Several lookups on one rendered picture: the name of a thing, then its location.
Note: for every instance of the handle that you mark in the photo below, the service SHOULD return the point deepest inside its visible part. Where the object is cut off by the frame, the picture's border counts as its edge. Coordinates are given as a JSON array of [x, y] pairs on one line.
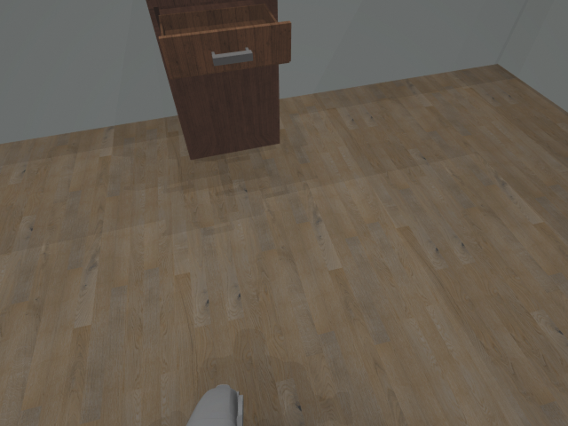
[[232, 57]]

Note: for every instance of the drawer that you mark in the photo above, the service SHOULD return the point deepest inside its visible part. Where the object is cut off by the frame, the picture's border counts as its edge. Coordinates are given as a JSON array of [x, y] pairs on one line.
[[188, 38]]

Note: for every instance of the left robot thigh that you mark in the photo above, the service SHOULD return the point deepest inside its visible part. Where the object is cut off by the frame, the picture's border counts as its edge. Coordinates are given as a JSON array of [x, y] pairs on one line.
[[218, 407]]

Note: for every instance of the cabinet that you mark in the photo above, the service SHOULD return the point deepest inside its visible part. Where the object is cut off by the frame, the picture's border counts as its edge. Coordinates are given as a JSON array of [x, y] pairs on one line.
[[223, 112]]

